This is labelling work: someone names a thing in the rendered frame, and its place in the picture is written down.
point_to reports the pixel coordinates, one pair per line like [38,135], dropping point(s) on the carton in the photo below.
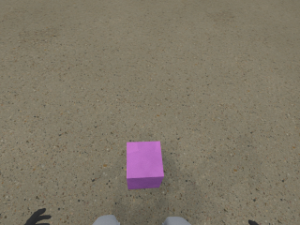
[144,165]

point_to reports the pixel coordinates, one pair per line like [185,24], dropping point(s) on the robot left hand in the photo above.
[37,217]

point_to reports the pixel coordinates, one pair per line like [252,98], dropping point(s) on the robot left thigh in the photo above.
[106,220]

